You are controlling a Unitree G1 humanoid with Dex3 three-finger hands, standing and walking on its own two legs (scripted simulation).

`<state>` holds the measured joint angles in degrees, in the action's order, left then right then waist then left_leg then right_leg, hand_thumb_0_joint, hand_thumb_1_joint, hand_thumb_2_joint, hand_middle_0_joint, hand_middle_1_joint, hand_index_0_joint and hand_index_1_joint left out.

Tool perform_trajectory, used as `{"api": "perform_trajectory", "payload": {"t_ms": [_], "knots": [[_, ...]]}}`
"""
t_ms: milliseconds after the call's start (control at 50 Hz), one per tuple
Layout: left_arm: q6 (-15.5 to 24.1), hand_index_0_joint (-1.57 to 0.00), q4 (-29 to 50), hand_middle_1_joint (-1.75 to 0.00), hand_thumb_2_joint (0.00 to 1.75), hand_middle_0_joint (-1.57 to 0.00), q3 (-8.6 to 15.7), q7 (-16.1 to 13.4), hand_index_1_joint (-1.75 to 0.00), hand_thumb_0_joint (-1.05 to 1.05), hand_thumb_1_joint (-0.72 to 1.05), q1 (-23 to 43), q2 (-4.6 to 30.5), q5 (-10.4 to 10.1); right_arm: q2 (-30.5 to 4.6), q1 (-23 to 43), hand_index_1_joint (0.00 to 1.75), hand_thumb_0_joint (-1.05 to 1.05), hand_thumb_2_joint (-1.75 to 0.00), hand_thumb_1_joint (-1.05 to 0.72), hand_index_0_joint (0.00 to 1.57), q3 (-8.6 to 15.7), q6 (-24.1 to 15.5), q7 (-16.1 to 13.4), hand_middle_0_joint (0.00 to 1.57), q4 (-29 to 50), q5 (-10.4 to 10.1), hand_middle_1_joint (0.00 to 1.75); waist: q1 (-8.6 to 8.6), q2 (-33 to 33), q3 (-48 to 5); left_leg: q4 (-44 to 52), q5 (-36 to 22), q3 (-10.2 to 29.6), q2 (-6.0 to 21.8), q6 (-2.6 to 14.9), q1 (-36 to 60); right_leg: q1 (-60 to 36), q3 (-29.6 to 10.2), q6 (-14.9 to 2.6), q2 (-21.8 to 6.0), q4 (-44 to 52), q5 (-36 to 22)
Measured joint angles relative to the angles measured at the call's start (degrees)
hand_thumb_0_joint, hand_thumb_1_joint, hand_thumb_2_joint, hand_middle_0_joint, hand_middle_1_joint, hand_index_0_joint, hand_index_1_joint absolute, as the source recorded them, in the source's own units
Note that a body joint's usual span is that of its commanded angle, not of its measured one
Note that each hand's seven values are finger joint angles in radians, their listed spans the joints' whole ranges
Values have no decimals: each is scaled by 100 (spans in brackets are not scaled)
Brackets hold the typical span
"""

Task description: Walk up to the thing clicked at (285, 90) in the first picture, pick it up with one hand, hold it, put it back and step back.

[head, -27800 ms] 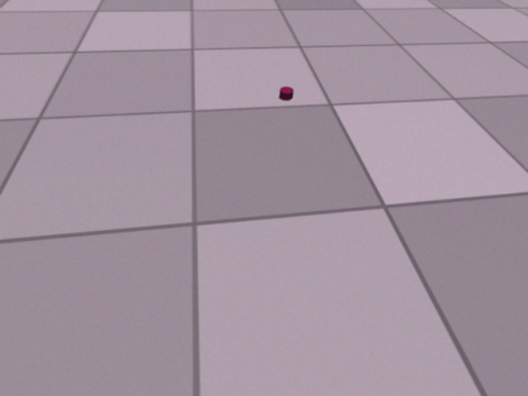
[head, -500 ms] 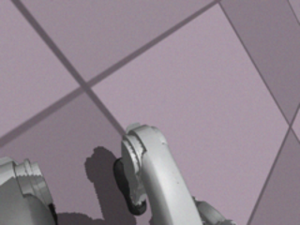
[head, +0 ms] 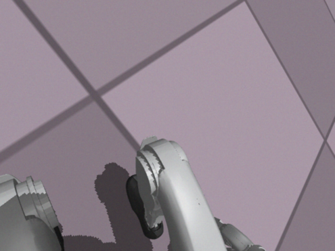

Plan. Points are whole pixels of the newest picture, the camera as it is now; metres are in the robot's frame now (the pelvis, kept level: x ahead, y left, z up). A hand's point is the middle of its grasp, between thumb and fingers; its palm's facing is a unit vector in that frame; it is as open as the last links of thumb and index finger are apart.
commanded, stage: withdraw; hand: left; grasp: from above
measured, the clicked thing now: out of the picture +0.43 +0.32 -0.28
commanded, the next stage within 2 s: home in 0.80 s
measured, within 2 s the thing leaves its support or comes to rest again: rests again in 0.20 s
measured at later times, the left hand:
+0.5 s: hand out of the picture +0.43 +0.35 -0.07, palm faces -0.47 -0.13 -0.87, open 14.1 cm
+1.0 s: hand out of the picture +0.44 +0.34 -0.14, palm faces -0.35 -0.10 -0.93, open 13.8 cm
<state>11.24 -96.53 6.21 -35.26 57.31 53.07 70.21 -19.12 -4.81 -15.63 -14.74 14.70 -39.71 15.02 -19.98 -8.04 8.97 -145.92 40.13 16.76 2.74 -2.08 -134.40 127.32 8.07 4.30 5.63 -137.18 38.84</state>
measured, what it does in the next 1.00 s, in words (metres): stands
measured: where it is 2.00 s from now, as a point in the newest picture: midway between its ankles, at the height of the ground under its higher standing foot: (106, 239)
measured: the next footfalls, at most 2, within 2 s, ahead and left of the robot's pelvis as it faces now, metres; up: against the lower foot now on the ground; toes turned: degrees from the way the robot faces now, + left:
none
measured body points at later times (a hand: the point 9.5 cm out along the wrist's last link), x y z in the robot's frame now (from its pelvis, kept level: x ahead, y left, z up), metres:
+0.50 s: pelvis -0.01 -0.01 +0.05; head +0.20 +0.08 +0.45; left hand +0.45 +0.35 -0.02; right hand +0.12 -0.26 -0.05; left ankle +0.07 +0.14 -0.27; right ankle +0.11 -0.12 -0.27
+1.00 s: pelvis -0.01 -0.01 +0.02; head +0.23 +0.09 +0.39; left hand +0.45 +0.34 -0.08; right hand +0.05 -0.26 -0.08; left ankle +0.07 +0.14 -0.27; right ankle +0.11 -0.12 -0.27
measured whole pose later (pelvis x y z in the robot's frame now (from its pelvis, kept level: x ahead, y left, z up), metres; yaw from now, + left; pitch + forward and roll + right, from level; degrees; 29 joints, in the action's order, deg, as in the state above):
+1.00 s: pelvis -0.01 -0.01 +0.02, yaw +6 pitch +33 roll -8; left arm 9.0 -77.9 4.4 -22.8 54.8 43.8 69.5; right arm -14.3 -11.3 -7.1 -2.0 7.0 -41.2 9.1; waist -14.8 -1.1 -1.0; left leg -138.5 35.9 10.4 1.4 -1.6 -136.0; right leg 129.8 3.6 3.1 2.6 -134.5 38.2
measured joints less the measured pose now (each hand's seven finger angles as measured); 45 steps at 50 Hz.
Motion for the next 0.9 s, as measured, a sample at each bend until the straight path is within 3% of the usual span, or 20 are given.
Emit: {"api": "perform_trajectory", "payload": {"t_ms": [120, 220, 280, 380, 460, 520, 620, 760, 900], "knots": [[-124, -10, 939, -102, 93, -8, 130, 137, -99, 0, -53, -409, -386, 35, 94, -161, 30, 1, -90, -90, 20, 270, 163, 56, 20, -128, -108, 30, 198, 184, -369, 61, 10, -72, -24, -15, -75, 81, -44, -59, -52, -3, 59], [-514, -10, 1885, -101, 94, -8, 94, 474, -99, 0, -53, -713, -814, -144, 213, -275, 30, 1, -90, -90, 20, 701, 445, 88, 20, -219, -390, 30, 449, 504, -878, 241, -16, -249, -45, 10, -132, 143, -163, -91, -133, 63, 128], [-781, -9, 2112, -100, 96, -8, -163, 884, -99, 0, -53, -639, -965, -343, 285, -253, 30, 1, -90, -90, 20, 935, 669, 41, 20, -261, -586, 30, 602, 674, -1146, 446, -49, -410, -36, 45, -57, 96, -278, -76, -180, 176, 152], [-955, -9, 2179, -100, 99, -8, -624, 1848, -99, 0, -52, -335, -1110, -678, 330, -208, 30, 1, -90, -91, 20, 1157, 984, -135, 20, -160, -806, 30, 799, 865, -1339, 870, -143, -632, -24, 95, 244, -159, -424, -72, -251, 476, 126], [-800, -8, 2103, -101, 100, -8, -902, 2444, -100, 0, -51, -120, -1205, -746, 292, -253, 30, 1, -90, -91, 20, 1141, 1188, -357, 20, 4, -922, 30, 855, 899, -1371, 1181, -239, -727, -35, 104, 486, -374, -473, -114, -302, 722, 66], [-575, -8, 2039, -101, 100, -8, -943, 2652, -101, 0, -51, -38, -1206, -686, 243, -302, 30, 0, -90, -90, 20, 1077, 1300, -556, 20, 141, -949, 30, 815, 863, -1315, 1341, -322, -742, -49, 95, 596, -474, -468, -145, -327, 856, -1], [-151, -8, 1786, -101, 101, -8, -843, 2522, -101, 0, -50, 38, -1097, -413, 146, -376, 30, 0, -90, -90, 20, 948, 1397, -789, 20, 196, -894, 30, 675, 735, -1205, 1393, -440, -718, -72, 67, 555, -426, -443, -174, -339, 891, -109], [214, -9, 1099, -101, 101, -8, -523, 1805, -101, 0, -50, 192, -741, 63, 73, -459, 30, 0, -90, -90, 20, 787, 1414, -878, 20, 99, -660, 30, 448, 578, -968, 1029, -513, -630, -111, 33, 208, -102, -406, -160, -308, 555, -175], [91, -9, 1298, -101, 99, -9, -273, 1302, -100, 0, -50, 31, -668, 178, 268, -601, 30, 1, -89, -90, 20, 761, 1307, -856, 20, -70, -515, 30, 413, 562, -829, 710, -513, -596, -154, 30, -124, 197, -409, -142, -295, 249, -151]]}}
